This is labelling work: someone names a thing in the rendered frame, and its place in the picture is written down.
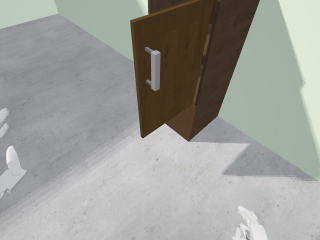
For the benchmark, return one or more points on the handle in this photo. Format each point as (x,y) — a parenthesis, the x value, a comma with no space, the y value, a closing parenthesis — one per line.
(155,69)

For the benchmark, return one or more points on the robot right hand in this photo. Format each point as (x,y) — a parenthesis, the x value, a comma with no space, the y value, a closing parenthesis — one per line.
(255,231)

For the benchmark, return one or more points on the cupboard door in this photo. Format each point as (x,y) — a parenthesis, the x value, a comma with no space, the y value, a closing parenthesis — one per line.
(179,33)

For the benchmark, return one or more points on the robot left hand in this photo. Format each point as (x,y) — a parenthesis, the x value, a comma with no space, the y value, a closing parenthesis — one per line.
(14,174)

